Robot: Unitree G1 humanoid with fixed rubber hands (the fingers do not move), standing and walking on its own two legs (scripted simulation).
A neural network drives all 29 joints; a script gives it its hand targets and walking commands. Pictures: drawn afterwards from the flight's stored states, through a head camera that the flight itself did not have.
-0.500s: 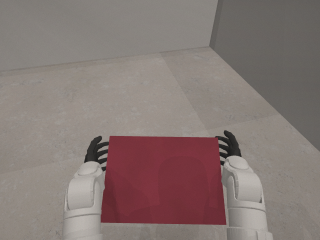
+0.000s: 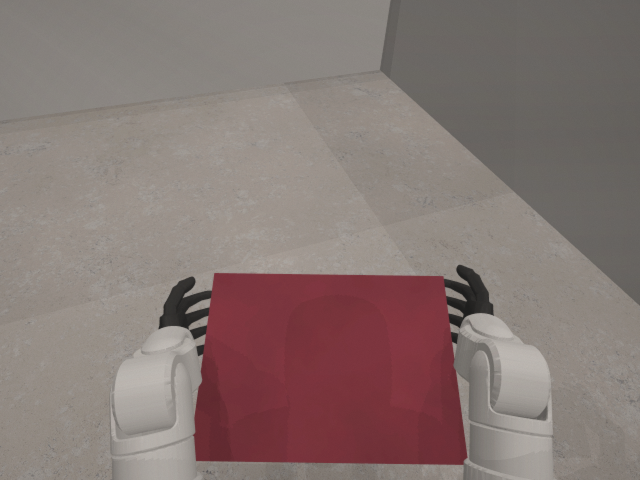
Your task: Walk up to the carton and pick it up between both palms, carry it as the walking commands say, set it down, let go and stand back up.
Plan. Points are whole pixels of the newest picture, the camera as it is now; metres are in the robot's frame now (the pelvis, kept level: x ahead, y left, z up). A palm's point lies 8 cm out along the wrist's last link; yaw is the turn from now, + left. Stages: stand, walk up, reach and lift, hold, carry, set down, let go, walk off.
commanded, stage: carry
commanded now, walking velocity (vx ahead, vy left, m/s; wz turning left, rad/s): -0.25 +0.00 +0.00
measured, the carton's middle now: (326, 371) +0.27 +0.01 -0.01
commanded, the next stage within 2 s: none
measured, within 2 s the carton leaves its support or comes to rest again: neither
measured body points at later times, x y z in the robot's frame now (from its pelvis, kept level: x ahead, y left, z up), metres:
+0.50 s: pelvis -0.19 +0.01 -0.01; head -0.18 +0.01 +0.44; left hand +0.11 +0.15 +0.06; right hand +0.09 -0.19 +0.07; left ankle -0.22 +0.11 -0.74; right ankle -0.11 -0.12 -0.73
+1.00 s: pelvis -0.40 +0.01 +0.00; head -0.41 +0.00 +0.45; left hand -0.12 +0.14 +0.06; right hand -0.16 -0.21 +0.06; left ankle -0.32 +0.12 -0.67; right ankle -0.42 -0.09 -0.73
